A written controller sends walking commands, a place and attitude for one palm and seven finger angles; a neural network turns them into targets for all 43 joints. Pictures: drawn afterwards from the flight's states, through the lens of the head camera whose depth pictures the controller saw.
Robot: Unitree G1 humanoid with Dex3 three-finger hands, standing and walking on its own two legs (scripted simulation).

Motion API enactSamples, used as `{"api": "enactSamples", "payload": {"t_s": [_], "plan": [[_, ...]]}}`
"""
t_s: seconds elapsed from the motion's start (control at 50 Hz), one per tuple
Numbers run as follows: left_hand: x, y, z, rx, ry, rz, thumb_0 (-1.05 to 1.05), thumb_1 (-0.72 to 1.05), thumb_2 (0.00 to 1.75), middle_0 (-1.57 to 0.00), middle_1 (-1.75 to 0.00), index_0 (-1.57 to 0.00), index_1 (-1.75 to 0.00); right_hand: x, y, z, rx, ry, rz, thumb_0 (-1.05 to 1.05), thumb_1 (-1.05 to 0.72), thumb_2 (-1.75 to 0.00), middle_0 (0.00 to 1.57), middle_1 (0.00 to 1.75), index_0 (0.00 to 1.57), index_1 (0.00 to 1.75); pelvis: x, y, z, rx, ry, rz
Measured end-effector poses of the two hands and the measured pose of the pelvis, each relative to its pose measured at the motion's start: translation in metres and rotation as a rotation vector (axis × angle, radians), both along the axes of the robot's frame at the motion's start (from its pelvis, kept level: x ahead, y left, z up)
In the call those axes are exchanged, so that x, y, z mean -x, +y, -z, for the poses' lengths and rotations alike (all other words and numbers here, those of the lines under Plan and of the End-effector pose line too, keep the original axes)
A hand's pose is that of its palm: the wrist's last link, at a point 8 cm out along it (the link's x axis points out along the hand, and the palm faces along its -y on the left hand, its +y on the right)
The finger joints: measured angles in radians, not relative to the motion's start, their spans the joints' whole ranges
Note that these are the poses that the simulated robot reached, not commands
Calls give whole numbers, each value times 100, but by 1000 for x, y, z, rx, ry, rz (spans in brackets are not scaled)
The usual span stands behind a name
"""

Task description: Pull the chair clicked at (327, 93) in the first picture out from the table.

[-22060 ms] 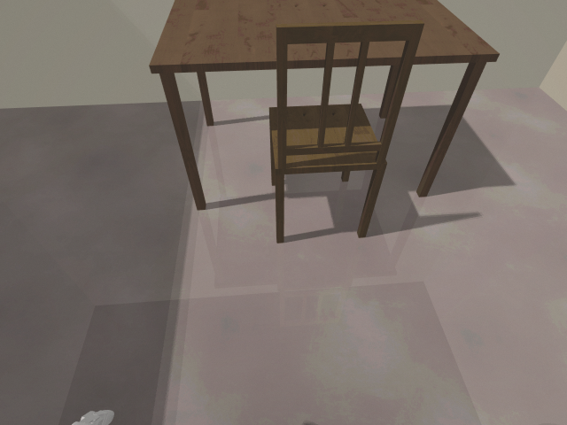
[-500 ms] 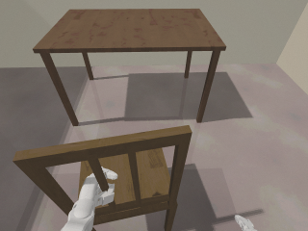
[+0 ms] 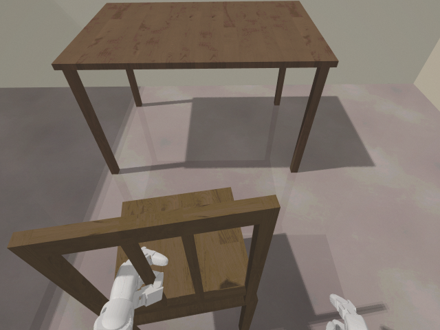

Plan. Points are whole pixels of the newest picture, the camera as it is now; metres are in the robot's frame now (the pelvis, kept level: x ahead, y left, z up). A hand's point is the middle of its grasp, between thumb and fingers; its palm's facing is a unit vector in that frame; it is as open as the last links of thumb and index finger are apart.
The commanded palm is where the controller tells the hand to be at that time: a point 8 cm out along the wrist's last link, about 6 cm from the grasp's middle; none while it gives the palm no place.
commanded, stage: stop walking, hand still on the chair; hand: left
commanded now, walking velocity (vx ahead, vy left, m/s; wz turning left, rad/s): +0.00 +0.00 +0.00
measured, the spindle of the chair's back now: (149, 278) +0.24 +0.17 -0.08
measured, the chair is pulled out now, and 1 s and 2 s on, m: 0.66 0.66 0.66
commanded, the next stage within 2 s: open the thumb and straighten the fingers in 0.04 s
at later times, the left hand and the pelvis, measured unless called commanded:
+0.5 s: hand (154, 278) +0.23 +0.15 -0.06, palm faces +0.04 -0.98 -0.19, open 11.3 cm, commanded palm +0.20 +0.20 -0.04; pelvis +0.01 -0.01 -0.03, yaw +2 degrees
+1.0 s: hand (150, 286) +0.22 +0.16 -0.06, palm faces +0.07 -0.98 -0.20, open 17.4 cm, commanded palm +0.19 +0.21 -0.04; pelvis +0.03 -0.01 -0.05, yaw +3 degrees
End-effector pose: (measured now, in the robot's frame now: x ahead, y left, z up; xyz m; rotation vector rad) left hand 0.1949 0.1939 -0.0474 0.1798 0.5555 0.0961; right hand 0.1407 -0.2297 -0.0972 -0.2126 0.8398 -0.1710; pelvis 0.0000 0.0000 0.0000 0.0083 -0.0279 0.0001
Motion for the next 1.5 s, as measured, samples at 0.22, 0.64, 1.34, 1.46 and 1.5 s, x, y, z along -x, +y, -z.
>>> {"api": "enactSamples", "payload": {"t_s": [0.22,0.64,1.34,1.46,1.5], "plan": [[-2,0,-1,13,8,-15,5,66,82,-28,-126,-50,-145,-8,-15,-6,-8,-28,11,1,-90,-90,20,30,20,30,-1,-7,3,2,21,-17],[-10,7,-4,2,28,-16,0,-44,25,-31,-93,-32,-94,-46,-13,14,-20,-186,-67,2,-90,-90,20,30,20,30,-22,-8,36,13,157,-42],[49,17,-6,7,66,-53,-1,-54,20,-1,-1,0,0,-67,-1,15,2,-257,-53,2,-90,-90,20,30,20,30,-29,-5,52,36,186,-65],[64,13,-6,16,63,-50,-1,-54,20,-1,0,0,0,-68,5,17,-8,-277,-57,2,-90,-90,20,30,20,30,-25,-3,55,39,188,-66],[69,13,-6,15,65,-53,-1,-54,20,-1,0,0,0,-69,7,17,-11,-280,-57,2,-90,-90,20,30,20,30,-24,-3,56,39,189,-66]]}}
